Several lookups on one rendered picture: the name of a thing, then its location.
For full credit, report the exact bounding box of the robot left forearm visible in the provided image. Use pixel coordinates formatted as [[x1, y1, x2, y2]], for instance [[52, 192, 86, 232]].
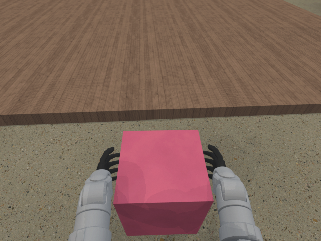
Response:
[[68, 169, 113, 241]]

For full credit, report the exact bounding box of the robot right forearm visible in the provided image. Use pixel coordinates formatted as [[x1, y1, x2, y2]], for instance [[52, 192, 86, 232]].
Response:
[[212, 166, 263, 241]]

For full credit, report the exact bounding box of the right robot hand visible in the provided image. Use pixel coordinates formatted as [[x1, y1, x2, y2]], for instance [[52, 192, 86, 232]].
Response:
[[203, 145, 226, 179]]

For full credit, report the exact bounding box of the left robot hand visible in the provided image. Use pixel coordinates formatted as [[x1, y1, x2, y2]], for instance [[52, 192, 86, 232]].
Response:
[[96, 147, 120, 181]]

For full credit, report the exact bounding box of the carton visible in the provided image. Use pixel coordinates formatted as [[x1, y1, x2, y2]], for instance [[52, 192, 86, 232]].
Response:
[[113, 130, 214, 236]]

